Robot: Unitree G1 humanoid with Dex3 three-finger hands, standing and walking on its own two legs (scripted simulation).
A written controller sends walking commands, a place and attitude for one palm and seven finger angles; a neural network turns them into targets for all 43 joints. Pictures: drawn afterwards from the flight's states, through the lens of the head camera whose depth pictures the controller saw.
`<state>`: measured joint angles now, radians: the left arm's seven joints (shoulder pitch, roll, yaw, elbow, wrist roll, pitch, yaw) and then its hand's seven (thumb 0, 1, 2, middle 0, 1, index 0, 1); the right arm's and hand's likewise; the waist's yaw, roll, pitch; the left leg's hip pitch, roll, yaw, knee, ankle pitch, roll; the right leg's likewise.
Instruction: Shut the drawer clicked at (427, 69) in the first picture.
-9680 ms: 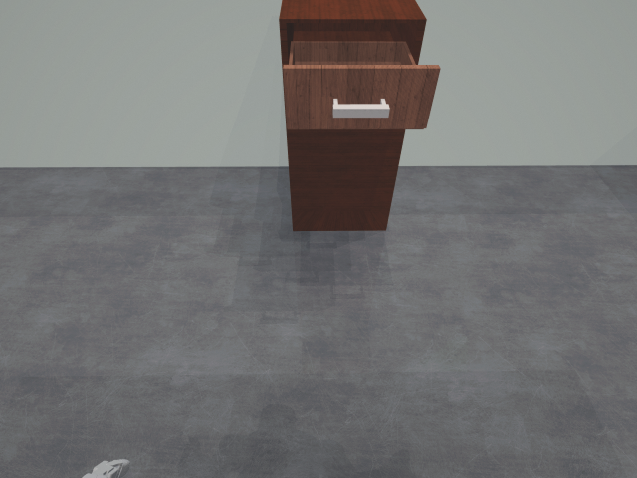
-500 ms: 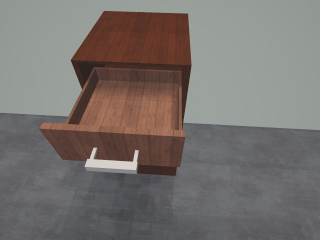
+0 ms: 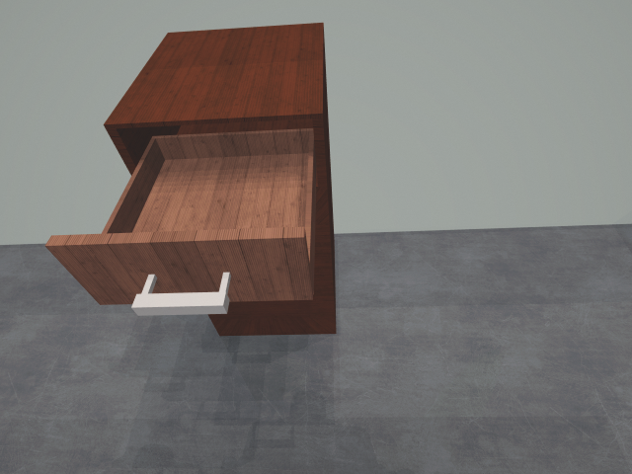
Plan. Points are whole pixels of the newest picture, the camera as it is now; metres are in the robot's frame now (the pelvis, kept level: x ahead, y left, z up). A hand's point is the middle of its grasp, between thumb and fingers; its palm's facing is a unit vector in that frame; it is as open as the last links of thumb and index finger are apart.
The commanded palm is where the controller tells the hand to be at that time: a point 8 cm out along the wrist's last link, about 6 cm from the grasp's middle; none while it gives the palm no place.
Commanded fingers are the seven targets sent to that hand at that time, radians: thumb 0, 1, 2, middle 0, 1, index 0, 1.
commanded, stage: come to a stop and stand still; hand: left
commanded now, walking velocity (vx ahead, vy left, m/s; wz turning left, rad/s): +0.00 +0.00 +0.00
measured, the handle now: (185, 291) +0.36 +0.23 +0.01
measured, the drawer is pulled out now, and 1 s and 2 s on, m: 0.29 0.29 0.29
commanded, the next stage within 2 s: look again from close up in 0.70 s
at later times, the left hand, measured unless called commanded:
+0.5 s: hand out of the picture -0.08 +0.16 -0.17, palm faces +0.10 -0.98 -0.20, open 7.3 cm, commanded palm none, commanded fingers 0.00 0.90 0.90 -0.20 -0.30 -0.20 -0.30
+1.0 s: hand out of the picture -0.07 +0.19 -0.18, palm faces +0.07 -0.98 -0.20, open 7.4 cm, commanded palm none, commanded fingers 0.00 0.90 0.90 -0.20 -0.30 -0.20 -0.30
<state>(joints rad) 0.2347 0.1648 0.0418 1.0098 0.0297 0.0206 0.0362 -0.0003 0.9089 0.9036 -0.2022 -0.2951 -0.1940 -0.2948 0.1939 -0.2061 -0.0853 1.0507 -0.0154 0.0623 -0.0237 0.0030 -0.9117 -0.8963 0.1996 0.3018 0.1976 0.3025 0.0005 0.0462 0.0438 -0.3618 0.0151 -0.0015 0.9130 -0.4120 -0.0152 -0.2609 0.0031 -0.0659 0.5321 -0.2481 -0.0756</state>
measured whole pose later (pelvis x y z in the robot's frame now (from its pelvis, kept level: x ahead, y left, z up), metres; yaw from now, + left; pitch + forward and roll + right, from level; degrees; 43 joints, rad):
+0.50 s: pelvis -0.05 -0.01 +0.00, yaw +0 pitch -1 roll +1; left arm 0.33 0.12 0.03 1.13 0.01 0.02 0.04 0.00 0.92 0.90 -0.20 -0.30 -0.19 -0.29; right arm 0.40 -0.08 -0.01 1.13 -0.02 0.02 -0.04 0.00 -0.91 -0.90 0.20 0.30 0.20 0.30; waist 0.01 0.01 0.00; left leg -0.12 0.02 0.01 0.41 -0.28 -0.01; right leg -0.28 0.05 -0.09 0.37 -0.11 -0.07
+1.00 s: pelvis -0.07 +0.02 -0.01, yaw +1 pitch -2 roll +1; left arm 0.33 0.13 0.03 1.09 0.02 0.02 0.05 0.00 0.91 0.90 -0.21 -0.30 -0.20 -0.30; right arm 0.42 -0.11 -0.02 1.05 -0.03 0.00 -0.03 0.00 -0.91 -0.90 0.20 0.30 0.20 0.30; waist -0.02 -0.02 -0.04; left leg -0.19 -0.02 0.04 0.55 -0.32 0.01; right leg -0.35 0.00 -0.06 0.53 -0.16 -0.05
